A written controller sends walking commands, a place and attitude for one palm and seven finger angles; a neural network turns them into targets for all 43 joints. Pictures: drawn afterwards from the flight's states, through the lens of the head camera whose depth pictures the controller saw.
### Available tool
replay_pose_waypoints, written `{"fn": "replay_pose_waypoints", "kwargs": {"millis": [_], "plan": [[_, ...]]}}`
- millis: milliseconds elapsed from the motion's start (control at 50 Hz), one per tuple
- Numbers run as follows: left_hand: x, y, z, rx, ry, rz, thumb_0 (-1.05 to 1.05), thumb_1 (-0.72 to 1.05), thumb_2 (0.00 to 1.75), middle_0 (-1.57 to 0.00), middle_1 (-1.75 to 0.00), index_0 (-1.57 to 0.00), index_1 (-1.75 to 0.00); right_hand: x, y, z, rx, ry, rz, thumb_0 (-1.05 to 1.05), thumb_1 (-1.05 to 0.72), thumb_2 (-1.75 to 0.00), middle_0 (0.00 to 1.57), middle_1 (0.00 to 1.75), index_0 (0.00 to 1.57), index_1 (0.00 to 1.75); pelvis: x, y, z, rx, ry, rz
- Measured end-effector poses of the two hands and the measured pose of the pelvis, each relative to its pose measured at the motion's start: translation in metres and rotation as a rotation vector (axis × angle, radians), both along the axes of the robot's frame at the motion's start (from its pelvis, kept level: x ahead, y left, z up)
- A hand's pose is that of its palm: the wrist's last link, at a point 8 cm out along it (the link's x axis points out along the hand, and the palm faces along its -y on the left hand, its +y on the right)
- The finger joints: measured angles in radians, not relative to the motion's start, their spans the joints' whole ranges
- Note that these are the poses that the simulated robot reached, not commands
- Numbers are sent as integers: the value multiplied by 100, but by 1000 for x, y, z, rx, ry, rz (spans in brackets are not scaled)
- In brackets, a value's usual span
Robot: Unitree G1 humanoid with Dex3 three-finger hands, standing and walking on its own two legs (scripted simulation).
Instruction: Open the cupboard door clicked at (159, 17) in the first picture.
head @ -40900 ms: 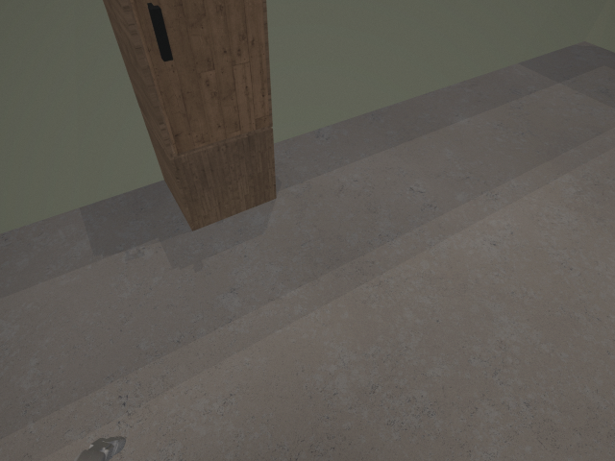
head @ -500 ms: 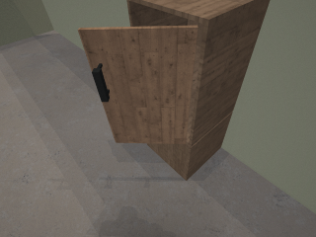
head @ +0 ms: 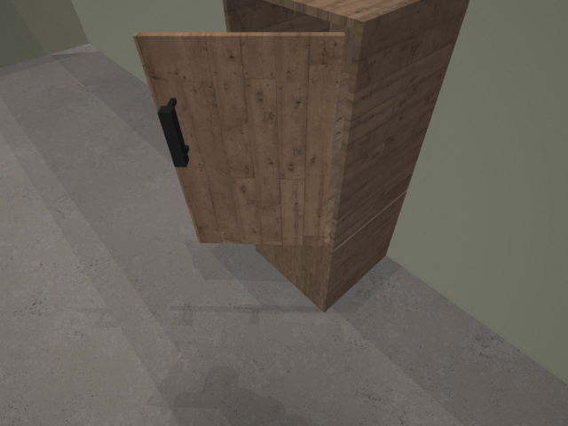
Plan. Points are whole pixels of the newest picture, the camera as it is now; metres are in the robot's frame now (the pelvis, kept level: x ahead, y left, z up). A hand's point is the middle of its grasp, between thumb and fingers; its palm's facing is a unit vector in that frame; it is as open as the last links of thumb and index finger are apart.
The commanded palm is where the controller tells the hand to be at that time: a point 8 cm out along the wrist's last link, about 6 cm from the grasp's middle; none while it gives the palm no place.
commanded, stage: come to a stop and stand still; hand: left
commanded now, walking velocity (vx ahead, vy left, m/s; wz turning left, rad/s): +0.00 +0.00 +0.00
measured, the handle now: (177, 132) +0.65 +0.26 +0.07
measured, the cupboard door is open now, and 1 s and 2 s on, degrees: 45 45 45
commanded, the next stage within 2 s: look again from close up in 0.02 s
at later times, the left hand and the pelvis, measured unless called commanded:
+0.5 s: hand out of the picture +0.04 +0.19 -0.16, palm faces +0.01 -0.98 -0.21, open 7.3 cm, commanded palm none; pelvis +0.02 +0.01 +0.01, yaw +0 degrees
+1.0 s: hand out of the picture +0.06 +0.20 -0.18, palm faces +0.08 -0.98 -0.18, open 7.3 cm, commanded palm none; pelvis +0.06 +0.02 +0.00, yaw +1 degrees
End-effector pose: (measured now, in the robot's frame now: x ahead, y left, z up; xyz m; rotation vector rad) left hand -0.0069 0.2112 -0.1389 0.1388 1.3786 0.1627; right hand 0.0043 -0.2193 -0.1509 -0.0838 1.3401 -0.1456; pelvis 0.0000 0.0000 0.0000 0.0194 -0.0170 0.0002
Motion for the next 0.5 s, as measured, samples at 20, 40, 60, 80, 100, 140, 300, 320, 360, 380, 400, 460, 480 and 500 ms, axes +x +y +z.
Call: {"fn": "replay_pose_waypoints", "kwargs": {"millis": [20,40,60,80,100,140,300,320,360,380,400,460,480,500], "plan": [[1,1,0,-1,2,-2,2,93,90,-20,-30,-20,-30,2,0,3,-4,-10,0,0,-91,-90,20,30,19,30,0,0,1,-2,8,-1],[2,4,-1,0,3,-3,2,93,90,-20,-30,-20,-30,3,1,5,-10,-16,0,0,-91,-90,20,30,19,30,1,0,1,-7,16,-2],[3,7,-3,0,3,-2,2,93,90,-20,-30,-20,-30,3,2,6,-17,-19,4,0,-91,-90,20,30,20,30,1,1,0,-15,25,0],[4,10,-3,1,3,1,2,93,90,-20,-30,-20,-30,2,3,8,-22,-13,8,0,-91,-90,20,30,19,30,1,2,1,-11,29,3],[6,13,-2,1,1,5,2,93,90,-20,-30,-20,-30,0,5,10,-26,-2,14,0,-92,-90,20,30,19,30,0,2,3,-4,28,1],[10,17,1,1,-12,9,2,93,90,-20,-30,-20,-30,-4,8,14,-30,16,23,0,-92,-90,20,30,19,30,1,3,6,-1,24,-7],[29,25,9,16,-32,-10,1,91,90,-20,-30,-20,-30,-10,16,11,-10,66,23,0,-91,-90,20,30,20,30,11,9,9,-5,8,-6],[31,24,9,16,-32,-13,1,91,90,-19,-30,-20,-30,-9,17,11,-8,67,22,0,-91,-90,20,30,20,30,13,9,9,-5,7,-6],[35,24,9,18,-30,-18,1,92,90,-20,-30,-20,-30,-7,19,10,-4,68,20,0,-91,-90,20,30,20,30,15,9,9,-6,6,-6],[36,25,9,19,-29,-19,1,92,90,-20,-30,-20,-30,-6,20,10,-3,68,19,0,-91,-90,20,30,20,30,17,9,9,-6,5,-6],[38,25,8,19,-28,-21,1,92,90,-20,-30,-20,-30,-5,20,10,-2,69,19,0,-91,-90,20,30,20,30,18,9,9,-6,5,-7],[43,25,8,19,-26,-24,1,92,90,-20,-30,-20,-30,-2,21,10,-1,72,19,0,-91,-90,20,30,20,30,22,9,9,-8,6,-7],[44,25,8,19,-25,-24,1,92,90,-20,-30,-20,-30,0,22,10,-2,73,19,0,-91,-90,20,30,20,30,23,9,9,-8,7,-7],[46,25,8,19,-25,-24,1,93,90,-20,-30,-20,-30,1,22,10,-2,74,20,0,-91,-90,20,30,20,30,25,10,9,-8,7,-7]]}}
